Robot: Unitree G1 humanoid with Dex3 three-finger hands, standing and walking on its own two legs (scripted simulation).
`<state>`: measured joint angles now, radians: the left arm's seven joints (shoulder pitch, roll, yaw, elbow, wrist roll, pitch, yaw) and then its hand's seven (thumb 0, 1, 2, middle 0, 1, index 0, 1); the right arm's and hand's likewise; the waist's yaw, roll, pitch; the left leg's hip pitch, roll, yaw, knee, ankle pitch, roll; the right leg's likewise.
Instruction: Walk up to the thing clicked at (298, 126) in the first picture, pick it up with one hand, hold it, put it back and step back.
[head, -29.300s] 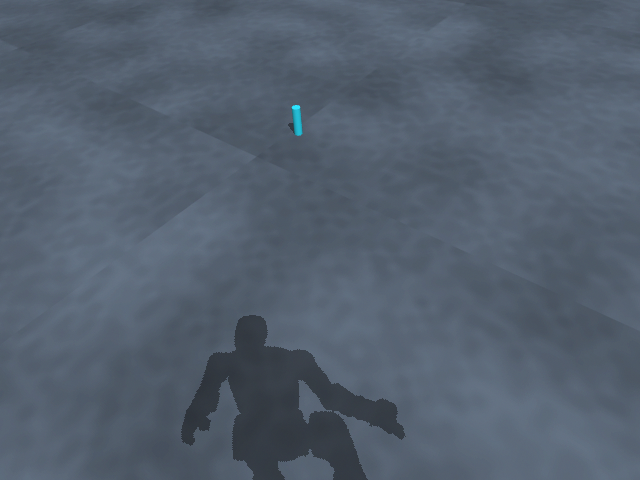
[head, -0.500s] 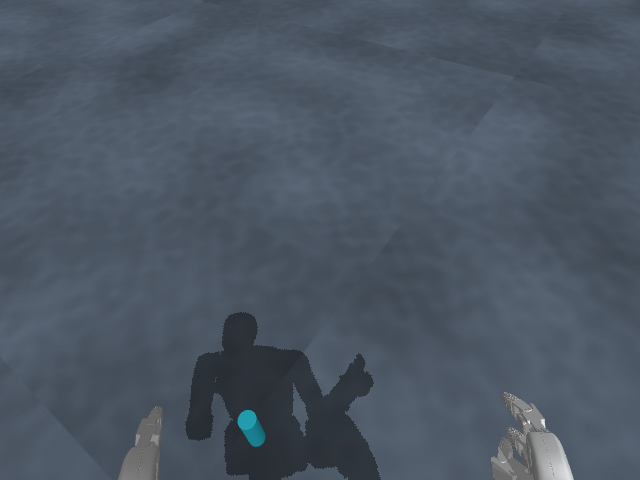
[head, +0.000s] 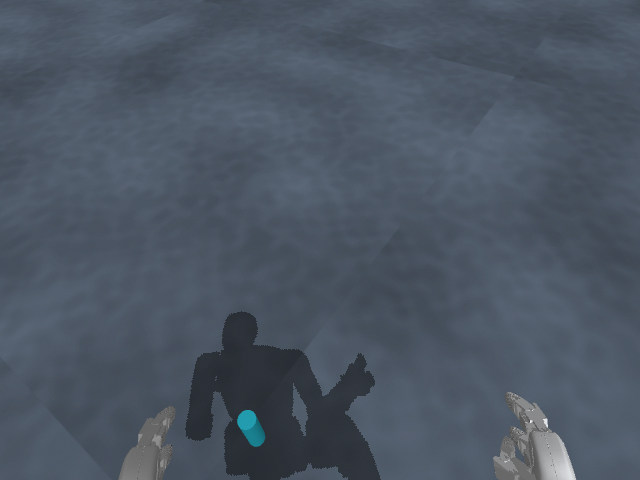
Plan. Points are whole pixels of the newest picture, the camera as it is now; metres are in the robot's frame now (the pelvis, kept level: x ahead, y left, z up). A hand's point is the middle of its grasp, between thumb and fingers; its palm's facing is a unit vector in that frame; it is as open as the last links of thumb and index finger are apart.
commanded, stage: stand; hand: left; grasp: from the side
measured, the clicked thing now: (252, 429) +0.38 +0.22 -0.64
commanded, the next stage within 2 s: none
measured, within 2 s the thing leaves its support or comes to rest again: neither
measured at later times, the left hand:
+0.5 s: hand out of the picture +0.06 +0.25 -0.11, palm faces -0.02 -0.93 -0.35, open 7.5 cm
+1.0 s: hand out of the picture +0.04 +0.25 -0.10, palm faces +0.00 -0.94 -0.35, open 7.4 cm
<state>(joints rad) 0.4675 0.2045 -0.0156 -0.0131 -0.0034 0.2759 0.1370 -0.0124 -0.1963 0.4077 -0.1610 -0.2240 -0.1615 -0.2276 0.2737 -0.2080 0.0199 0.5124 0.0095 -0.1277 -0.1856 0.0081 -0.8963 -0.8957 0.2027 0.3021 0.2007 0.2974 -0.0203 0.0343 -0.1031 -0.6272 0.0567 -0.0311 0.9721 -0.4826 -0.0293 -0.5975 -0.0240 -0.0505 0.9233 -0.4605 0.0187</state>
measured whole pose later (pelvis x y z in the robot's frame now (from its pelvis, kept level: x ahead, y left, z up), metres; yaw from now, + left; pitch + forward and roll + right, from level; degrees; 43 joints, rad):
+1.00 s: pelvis -0.01 +0.01 +0.06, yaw +1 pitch -4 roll +0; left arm 0.13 0.32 0.00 1.16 0.03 -0.01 0.02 0.00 0.90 0.90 -0.20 -0.30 -0.20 -0.30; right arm 0.13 -0.32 -0.02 1.14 -0.02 0.00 -0.01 0.00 -0.90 -0.90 0.20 0.30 0.20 0.30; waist 0.01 0.01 0.05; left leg -0.12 0.01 0.00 0.36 -0.18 -0.01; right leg -0.12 -0.06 -0.04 0.37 -0.18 0.04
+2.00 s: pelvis +0.01 +0.00 +0.06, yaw +0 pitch -2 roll +0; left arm 0.10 0.33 0.00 1.16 0.02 -0.01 0.00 0.00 0.90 0.90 -0.20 -0.30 -0.20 -0.30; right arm 0.11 -0.34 0.00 1.15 -0.02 0.00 -0.01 0.00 -0.90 -0.90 0.20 0.30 0.20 0.30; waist 0.00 0.01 0.05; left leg -0.11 0.04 0.01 0.32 -0.18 -0.03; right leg -0.11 -0.03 -0.03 0.33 -0.18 0.02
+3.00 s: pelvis -0.12 +0.03 +0.03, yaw -7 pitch -2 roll +0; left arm 0.15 0.38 0.07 0.87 0.03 0.05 0.00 0.00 0.90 0.90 -0.20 -0.30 -0.20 -0.30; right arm 0.13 -0.37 -0.04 0.84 -0.02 0.04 -0.01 0.00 -0.90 -0.89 0.21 0.30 0.20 0.30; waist -0.01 -0.01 0.19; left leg -0.42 0.04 0.08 0.70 -0.25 0.03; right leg -0.25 0.03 0.06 0.69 -0.40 0.00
